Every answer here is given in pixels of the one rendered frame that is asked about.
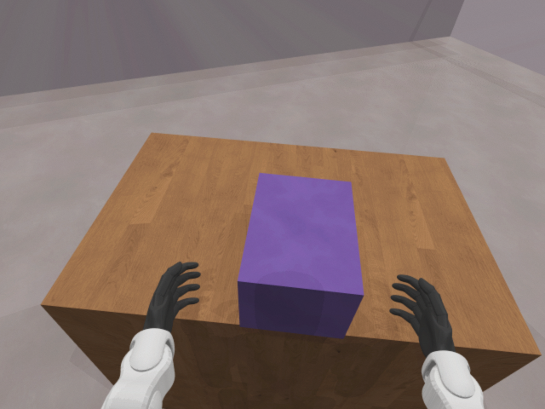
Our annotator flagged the carton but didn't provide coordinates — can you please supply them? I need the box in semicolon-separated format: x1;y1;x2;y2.
238;173;364;339

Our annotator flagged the pedestal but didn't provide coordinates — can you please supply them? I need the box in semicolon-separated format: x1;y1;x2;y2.
40;133;542;409

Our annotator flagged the left robot hand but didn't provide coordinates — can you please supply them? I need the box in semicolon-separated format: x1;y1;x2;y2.
143;262;201;333

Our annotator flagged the robot right forearm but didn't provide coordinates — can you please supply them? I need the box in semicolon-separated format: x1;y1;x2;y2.
422;350;484;409

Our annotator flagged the robot left forearm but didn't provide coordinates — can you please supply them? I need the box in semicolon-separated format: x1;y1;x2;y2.
101;328;175;409

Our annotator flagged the right robot hand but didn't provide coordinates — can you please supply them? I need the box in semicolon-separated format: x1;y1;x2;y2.
389;274;456;358

